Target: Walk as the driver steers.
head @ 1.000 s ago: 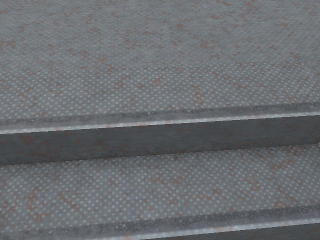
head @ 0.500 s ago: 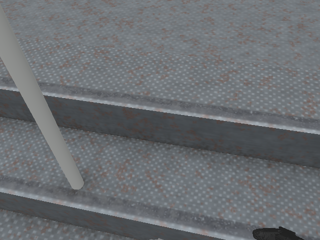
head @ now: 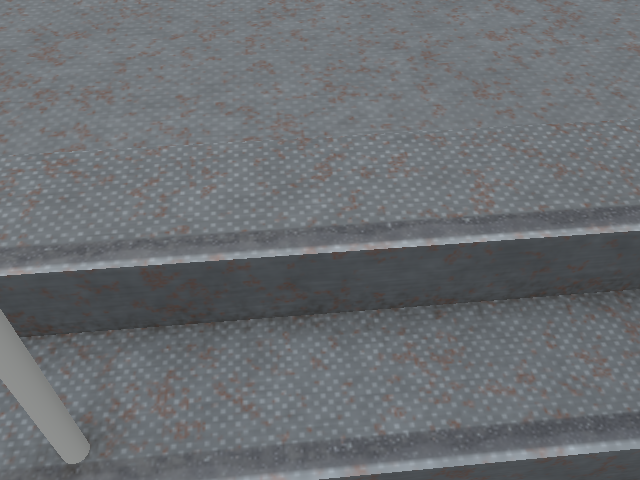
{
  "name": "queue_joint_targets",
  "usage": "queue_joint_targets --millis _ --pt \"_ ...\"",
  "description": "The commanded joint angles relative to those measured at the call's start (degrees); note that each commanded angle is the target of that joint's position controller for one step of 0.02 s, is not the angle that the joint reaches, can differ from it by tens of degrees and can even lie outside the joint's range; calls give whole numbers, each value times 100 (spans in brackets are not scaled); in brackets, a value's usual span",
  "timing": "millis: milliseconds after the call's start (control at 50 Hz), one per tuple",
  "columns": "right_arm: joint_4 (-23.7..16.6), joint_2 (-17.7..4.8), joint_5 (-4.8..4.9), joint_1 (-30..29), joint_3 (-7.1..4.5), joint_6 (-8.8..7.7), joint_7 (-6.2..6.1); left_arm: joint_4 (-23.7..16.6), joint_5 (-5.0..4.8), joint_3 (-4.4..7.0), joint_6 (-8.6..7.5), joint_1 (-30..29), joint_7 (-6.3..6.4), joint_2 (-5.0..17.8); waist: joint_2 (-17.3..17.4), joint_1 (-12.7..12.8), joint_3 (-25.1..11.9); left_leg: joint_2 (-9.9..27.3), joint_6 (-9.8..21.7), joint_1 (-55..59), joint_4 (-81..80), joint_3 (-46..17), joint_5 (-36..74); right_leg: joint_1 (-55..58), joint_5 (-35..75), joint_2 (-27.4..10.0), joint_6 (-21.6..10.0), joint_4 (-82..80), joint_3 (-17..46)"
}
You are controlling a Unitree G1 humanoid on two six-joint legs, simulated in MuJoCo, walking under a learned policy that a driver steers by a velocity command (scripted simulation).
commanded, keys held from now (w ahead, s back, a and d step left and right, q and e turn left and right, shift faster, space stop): e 0.26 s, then w+e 0.12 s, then w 0.04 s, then no key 0.04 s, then q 0.54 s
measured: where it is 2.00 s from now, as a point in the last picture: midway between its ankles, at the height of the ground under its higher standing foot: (460, 443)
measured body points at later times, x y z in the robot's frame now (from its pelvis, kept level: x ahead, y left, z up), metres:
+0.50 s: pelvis +0.11 -0.16 +0.00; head +0.14 -0.18 +0.45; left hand +0.38 -0.03 -0.09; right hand +0.04 -0.38 -0.15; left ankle -0.06 +0.10 -0.67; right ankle +0.17 -0.26 -0.57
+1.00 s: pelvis +0.19 -0.21 +0.16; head +0.18 -0.21 +0.61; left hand +0.42 -0.01 +0.08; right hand +0.29 -0.47 +0.04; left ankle +0.17 -0.06 -0.48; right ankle +0.17 -0.26 -0.58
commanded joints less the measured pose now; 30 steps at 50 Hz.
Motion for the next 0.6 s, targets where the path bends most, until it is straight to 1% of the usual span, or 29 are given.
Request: queue_joint_targets --millis 20,40,60,80,100,120,140,160,200,220,240,260,280,300,320,340,360,380,400,420,440,460,480,500,520,540,560,580,600 --pt "-432 -593 -108 -320 -15 -145 8 -413 14 -168 -63 -351 -90 126 381 -52 173 1408 1602 719 -655 -559 3399 -1100 608 -86 88 531 288" --pt "-298 -614 -114 -149 -7 -154 32 -464 52 -240 -44 -441 -47 26 641 -40 295 1575 1692 966 -783 -723 3349 -1627 311 -180 59 800 334" --pt "-164 -560 -115 99 27 -159 36 -521 60 -282 -23 -588 16 58 623 -123 302 1814 1758 1389 -858 -905 3219 -2196 20 -253 27 1050 483" --pt "-17 -502 -164 303 45 -164 45 -561 76 -329 -16 -725 63 -15 530 -178 372 1908 1726 1697 -891 -885 3027 -2683 -48 -362 -45 1116 576" --pt "116 -418 -205 483 78 -180 55 -590 92 -402 11 -840 78 -105 440 -224 360 1917 1678 1880 -923 -827 2854 -2981 -16 -465 -106 1110 575" --pt "227 -367 -236 623 97 -201 57 -631 119 -468 41 -947 67 -199 389 -246 330 1872 1617 1978 -960 -722 2709 -3155 46 -574 -147 1084 498" --pt "337 -295 -265 807 113 -220 58 -604 119 -537 54 -1022 67 -266 415 -284 294 1794 1489 1988 -967 -519 2361 -3351 203 -775 -200 1032 463" --pt "440 -284 -289 933 116 -239 52 -629 144 -593 78 -1098 35 -335 425 -284 310 1746 1450 1955 -1058 -434 2167 -3417 197 -904 -247 1000 319" --pt "669 -235 -360 1056 124 -293 4 -770 202 -707 132 -1431 -47 -483 357 -284 477 1742 1380 1784 -1277 -304 1838 -3553 210 -1211 -404 769 100" --pt "752 -268 -369 1022 103 -344 -18 -875 206 -723 140 -1654 -76 -453 338 -216 520 1723 1305 1631 -1423 -179 1893 -3422 94 -1423 -507 368 -82" --pt "780 -212 -386 1117 126 -359 -14 -862 236 -684 134 -1913 -91 -238 174 -245 385 1582 1184 1557 -1449 -18 1383 -3176 417 -1612 -540 -614 -269" --pt "880 -156 -391 1366 150 -339 14 -972 245 -705 167 -2105 -56 -165 343 -292 393 1628 1115 1389 -1431 -84 1128 -3101 495 -1793 -591 -1122 -134" --pt "1007 -190 -408 1617 165 -328 56 -949 287 -747 228 -2156 -35 -274 606 -300 415 1806 1193 1522 -1621 -234 629 -3272 466 -1864 -699 -1300 -230" --pt "768 -422 -227 992 92 -332 210 -904 399 -793 370 -2176 -116 -390 571 -57 570 1892 1258 777 -2122 70 39 -2358 -328 -1932 -695 -2466 -846" --pt "920 -377 -156 1135 134 -332 330 -1005 304 -833 494 -2726 -138 -317 535 -186 696 1954 1230 -37 -2371 28 -280 -1502 -1850 -1687 -669 -2760 -879" --pt "886 -485 -158 1208 114 -329 362 -829 309 -817 503 -2600 -119 -257 588 -246 686 2047 1226 383 -2388 85 -349 -1527 -1929 -1596 -671 -2985 -959" --pt "702 -506 37 911 114 -381 321 -677 418 -783 429 -2381 -207 -300 653 -217 501 2025 1303 692 -2515 286 -104 -1024 -1761 -1397 -652 -3407 -1459" --pt "503 -675 129 871 91 -443 252 -509 363 -714 198 -2009 -253 -206 791 -206 508 1964 1201 1172 -2218 368 795 -643 -1818 -1049 -684 -3772 -1468" --pt "444 -800 128 746 78 -419 213 -240 278 -648 16 -1650 -285 -112 719 -80 396 1925 1040 1590 -1749 480 1975 -420 -1327 -862 -816 -4298 -1371" --pt "453 -982 74 913 20 -465 181 -232 63 -601 -152 -1287 -240 -119 884 161 13 1707 803 1474 -950 776 3597 380 -1081 -708 -895 -4681 -942" --pt "466 -1026 11 1259 37 -542 146 -114 -103 -505 -245 -871 -118 163 732 287 -748 1188 496 638 -2 923 4680 2093 -749 -449 -922 -4789 -504" --pt "191 -843 -189 868 143 -605 247 237 -91 -344 -270 563 8 741 -13 949 -1573 881 190 -1732 1753 322 4272 5132 803 -839 -1154 -5668 1018" --pt "-148 -568 -14 190 140 -548 447 883 212 -16 -287 2477 124 1835 -1058 1390 -2606 59 -130 -3295 3890 -530 88 6817 2340 -1967 -988 -7882 3817" --pt "-168 -682 436 557 -136 -448 466 1188 549 262 -495 2992 83 2504 -1429 1004 -2653 -705 36 -3510 5934 -2319 897 6406 3588 -2411 -70 -8633 4726" --pt "-136 -675 649 624 -334 -511 339 1268 520 355 -604 2765 -27 2581 -2322 744 -1796 -1066 125 -3758 7277 -3228 1215 5382 3801 -2359 693 -8892 4321" --pt "65 -407 627 843 -314 -594 248 1241 274 349 -558 1789 -90 2251 -2798 330 -1330 -1194 254 -3924 8411 -3512 1261 4455 3371 -2218 853 -8624 3417" --pt "202 -102 555 897 -207 -648 203 1121 153 216 -545 612 -176 1730 -2153 -217 -767 -1103 399 -4103 9226 -3444 1551 3331 2822 -2104 713 -8252 2739" --pt "-5 365 158 1011 -25 -366 -186 984 -123 -104 -376 -33 83 -97 -504 -751 -765 -537 159 -3623 8972 -2194 1381 3444 1896 -2149 530 -8452 1919" --pt "-89 422 66 803 71 -202 -370 992 -28 -220 -392 -195 259 -310 -411 -776 -343 -357 19 -3711 8914 -1904 1093 2797 1515 -2174 148 -8607 1726"
Velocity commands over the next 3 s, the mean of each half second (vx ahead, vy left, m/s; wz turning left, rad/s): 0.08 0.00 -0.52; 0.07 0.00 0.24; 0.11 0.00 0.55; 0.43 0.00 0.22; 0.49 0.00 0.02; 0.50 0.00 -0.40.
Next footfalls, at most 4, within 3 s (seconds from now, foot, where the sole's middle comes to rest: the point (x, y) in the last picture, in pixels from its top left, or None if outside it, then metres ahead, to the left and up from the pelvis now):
0.40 right None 0.21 -0.27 -0.61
1.18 left None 0.21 -0.07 -0.61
1.78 right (513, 391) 0.55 -0.28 -0.44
2.40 left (344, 197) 0.84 0.00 -0.27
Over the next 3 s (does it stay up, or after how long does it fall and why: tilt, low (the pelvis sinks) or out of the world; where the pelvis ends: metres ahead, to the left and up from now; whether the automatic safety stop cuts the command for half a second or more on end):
stays up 1.04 -0.09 0.48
